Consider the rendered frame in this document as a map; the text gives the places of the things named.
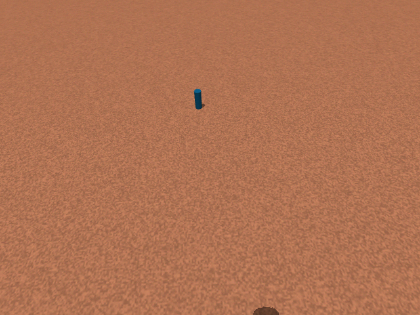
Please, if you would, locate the can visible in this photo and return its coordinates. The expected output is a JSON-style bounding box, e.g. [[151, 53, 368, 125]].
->
[[194, 89, 202, 110]]

